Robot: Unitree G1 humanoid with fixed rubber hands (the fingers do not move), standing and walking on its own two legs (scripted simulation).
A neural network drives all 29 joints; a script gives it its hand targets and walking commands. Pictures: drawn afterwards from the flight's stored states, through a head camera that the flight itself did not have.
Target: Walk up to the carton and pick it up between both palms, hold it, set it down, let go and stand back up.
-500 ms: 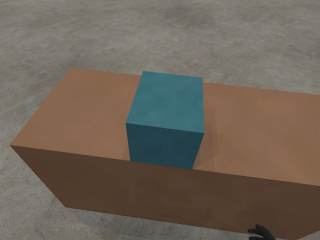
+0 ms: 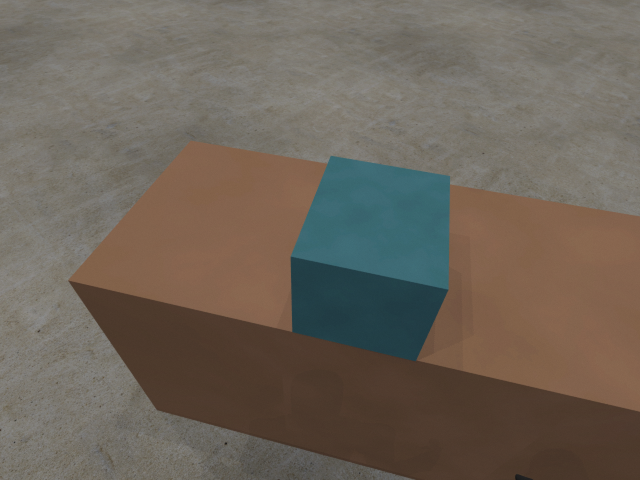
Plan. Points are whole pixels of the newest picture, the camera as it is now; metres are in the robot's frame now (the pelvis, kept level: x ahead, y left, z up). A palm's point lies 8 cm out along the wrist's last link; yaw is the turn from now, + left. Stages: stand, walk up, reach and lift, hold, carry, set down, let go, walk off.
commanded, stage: walk up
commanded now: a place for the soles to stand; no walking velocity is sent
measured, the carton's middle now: (371, 253) +0.50 -0.08 -0.02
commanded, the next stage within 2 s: reach and lift in 1.92 s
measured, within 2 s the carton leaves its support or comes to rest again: neither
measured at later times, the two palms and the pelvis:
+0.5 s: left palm (118, 463) +0.19 +0.27 -0.10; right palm out of the picture +0.15 -0.28 -0.11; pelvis +0.07 +0.01 -0.01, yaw -7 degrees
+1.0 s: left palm (141, 420) +0.24 +0.25 -0.08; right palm out of the picture +0.16 -0.27 -0.08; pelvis +0.08 +0.02 +0.00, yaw -14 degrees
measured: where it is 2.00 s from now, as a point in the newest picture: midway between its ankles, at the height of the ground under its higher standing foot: outside the picture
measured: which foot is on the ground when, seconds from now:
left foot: up 0.00-0.08, down 0.10-1.00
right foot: down 0.00-0.12, up 0.14-0.44, down 0.46-1.00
